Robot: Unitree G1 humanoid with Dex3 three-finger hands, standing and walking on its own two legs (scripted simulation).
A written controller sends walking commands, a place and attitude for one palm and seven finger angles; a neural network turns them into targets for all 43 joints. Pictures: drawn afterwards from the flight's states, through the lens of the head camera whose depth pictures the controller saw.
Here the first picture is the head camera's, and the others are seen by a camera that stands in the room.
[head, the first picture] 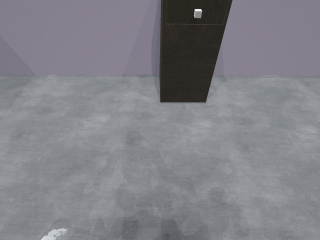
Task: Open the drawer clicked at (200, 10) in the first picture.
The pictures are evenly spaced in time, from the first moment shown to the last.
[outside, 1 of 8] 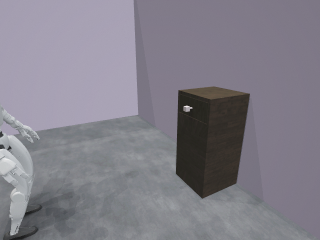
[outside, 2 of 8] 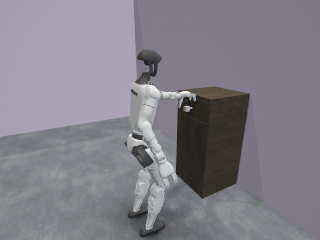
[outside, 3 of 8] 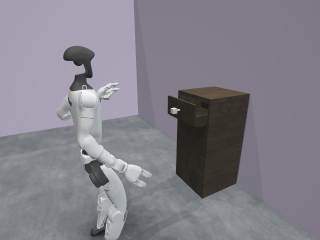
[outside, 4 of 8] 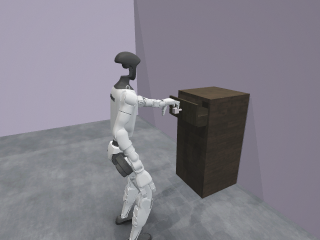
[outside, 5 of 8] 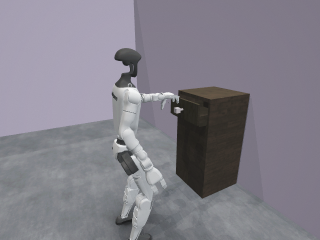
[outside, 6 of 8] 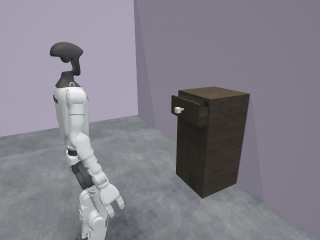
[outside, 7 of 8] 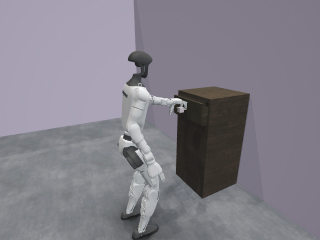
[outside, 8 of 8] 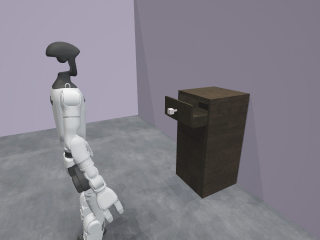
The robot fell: no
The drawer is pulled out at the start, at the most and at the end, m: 0.00 0.16 0.16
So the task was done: yes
